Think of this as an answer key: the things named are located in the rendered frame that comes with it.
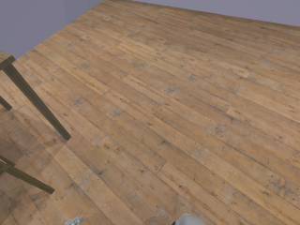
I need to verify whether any right robot thigh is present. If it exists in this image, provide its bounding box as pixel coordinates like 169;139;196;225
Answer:
174;215;205;225

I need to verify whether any chair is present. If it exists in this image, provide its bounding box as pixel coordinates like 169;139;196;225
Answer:
0;156;55;194

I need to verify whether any table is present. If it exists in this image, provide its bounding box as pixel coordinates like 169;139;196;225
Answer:
0;51;71;141

